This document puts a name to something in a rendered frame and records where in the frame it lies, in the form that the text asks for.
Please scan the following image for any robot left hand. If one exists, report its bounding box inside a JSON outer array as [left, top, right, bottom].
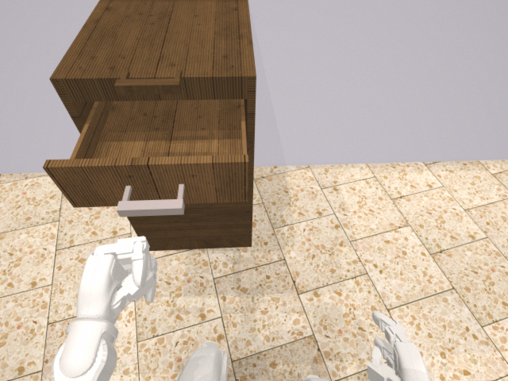
[[76, 236, 158, 324]]

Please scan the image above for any handle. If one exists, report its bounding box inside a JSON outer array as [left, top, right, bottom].
[[114, 79, 182, 95], [117, 184, 185, 217]]

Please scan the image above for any cabinet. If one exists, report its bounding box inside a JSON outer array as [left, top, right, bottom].
[[50, 0, 256, 251]]

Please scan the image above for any robot left thigh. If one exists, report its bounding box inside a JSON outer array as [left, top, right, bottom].
[[177, 347, 228, 381]]

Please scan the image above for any robot left shin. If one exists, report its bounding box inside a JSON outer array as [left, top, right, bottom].
[[202, 341, 217, 348]]

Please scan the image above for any left robot forearm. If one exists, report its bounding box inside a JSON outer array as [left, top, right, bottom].
[[52, 318, 118, 381]]

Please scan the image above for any drawer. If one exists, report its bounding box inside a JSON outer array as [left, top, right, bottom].
[[43, 99, 248, 208]]

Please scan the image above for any robot right hand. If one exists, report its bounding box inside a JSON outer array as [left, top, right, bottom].
[[367, 310, 431, 381]]

